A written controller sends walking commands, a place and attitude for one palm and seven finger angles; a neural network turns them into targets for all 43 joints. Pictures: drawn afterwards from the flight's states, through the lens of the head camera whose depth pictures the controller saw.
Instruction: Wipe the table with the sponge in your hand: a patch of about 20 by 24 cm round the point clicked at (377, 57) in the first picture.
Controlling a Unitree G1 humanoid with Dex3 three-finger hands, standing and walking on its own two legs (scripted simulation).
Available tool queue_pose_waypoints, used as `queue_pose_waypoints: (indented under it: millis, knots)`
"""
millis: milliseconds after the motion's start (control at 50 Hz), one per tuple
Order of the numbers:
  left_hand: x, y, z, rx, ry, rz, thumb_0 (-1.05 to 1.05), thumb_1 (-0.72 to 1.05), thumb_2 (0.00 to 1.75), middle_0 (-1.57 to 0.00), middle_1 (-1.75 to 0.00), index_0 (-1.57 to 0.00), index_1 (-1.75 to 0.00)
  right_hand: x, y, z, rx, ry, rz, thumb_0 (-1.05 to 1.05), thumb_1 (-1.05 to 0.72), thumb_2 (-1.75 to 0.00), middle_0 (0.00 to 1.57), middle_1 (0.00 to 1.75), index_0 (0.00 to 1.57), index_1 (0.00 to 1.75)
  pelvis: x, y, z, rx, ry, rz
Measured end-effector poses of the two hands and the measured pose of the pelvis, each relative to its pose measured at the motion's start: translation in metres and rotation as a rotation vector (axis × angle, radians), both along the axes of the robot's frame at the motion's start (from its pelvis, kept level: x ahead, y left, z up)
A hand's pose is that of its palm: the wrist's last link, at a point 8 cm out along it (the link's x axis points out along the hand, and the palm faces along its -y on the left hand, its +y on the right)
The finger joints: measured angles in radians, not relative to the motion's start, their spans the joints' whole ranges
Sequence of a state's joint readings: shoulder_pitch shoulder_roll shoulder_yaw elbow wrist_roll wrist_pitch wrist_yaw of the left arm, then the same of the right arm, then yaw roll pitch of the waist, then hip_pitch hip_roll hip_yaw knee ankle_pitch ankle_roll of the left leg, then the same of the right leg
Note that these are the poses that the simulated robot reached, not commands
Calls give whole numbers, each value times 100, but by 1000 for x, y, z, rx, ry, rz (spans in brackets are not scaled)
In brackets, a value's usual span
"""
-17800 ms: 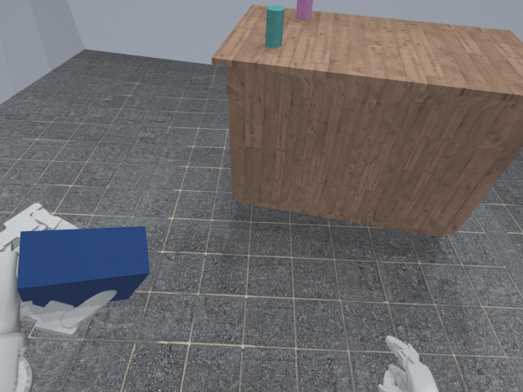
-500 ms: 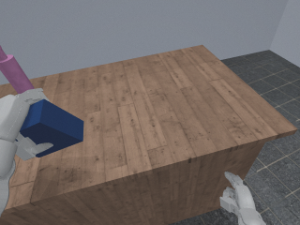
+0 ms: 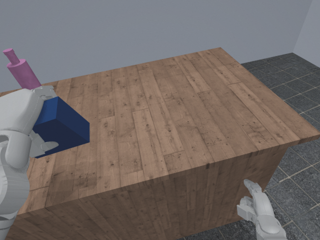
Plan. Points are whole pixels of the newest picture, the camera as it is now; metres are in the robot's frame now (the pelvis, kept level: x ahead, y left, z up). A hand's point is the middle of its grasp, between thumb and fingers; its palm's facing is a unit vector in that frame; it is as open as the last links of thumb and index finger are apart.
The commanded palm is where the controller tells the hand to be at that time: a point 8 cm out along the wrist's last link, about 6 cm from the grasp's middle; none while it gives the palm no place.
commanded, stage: turn the palm down, sponge in hand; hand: left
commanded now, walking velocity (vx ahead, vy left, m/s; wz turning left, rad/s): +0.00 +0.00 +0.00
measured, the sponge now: (52, 133) +0.25 +0.28 +0.19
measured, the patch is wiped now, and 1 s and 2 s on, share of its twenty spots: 0.00 0.00 0.00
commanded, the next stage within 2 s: move the sponge above the wiping area in 0.50 s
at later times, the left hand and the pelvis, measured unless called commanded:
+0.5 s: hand (47, 127) +0.24 +0.27 +0.22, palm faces +0.26 -0.06 -0.96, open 9.4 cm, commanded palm +0.19 +0.27 +0.28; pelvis +0.00 -0.01 +0.00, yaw +0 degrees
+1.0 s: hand (52, 129) +0.26 +0.28 +0.20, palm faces +0.20 -0.06 -0.98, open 9.4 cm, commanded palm +0.20 +0.27 +0.27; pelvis +0.00 -0.01 +0.00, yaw +0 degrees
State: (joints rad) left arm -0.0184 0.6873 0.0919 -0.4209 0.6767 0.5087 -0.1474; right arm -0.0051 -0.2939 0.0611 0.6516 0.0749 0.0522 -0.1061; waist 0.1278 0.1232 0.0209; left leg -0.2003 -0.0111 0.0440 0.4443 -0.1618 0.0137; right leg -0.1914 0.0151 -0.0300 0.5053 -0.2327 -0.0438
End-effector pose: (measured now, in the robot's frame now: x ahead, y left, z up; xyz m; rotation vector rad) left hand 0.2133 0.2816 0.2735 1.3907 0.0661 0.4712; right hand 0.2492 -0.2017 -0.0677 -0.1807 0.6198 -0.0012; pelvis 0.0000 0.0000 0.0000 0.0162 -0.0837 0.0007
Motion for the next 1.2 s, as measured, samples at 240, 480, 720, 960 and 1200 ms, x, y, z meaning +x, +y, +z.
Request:
queue_pose_waypoints:
  millis: [240,480,720,960,1200]
  knots:
    - [-4,-10,-9,53,28,-16,-1,-44,106,-80,-138,-81,-139,-1,-1,-1,5,-7,15,1,-90,-90,20,30,14,27,-4,-5,-1,2,-12,-7]
    - [-2,-12,-8,46,21,-12,-1,-44,106,-80,-138,-81,-139,0,-2,-1,14,-11,16,1,-90,-90,20,30,16,28,-3,-7,-1,2,-12,-7]
    - [2,-15,-6,54,17,-20,-1,-44,106,-80,-138,-81,-139,0,-4,-1,18,-10,14,1,-90,-90,20,29,17,29,1,-7,0,4,-9,-12]
    - [11,-7,-25,39,77,8,-1,-44,106,-80,-138,-81,-139,1,-5,-1,1,-9,17,1,-90,-90,20,29,18,30,3,-7,0,0,-6,-5]
    - [18,-11,-26,42,77,-18,-1,-44,106,-80,-138,-81,-139,1,-4,0,8,-3,10,1,-90,-90,20,29,18,30,6,-5,2,1,-2,-8]
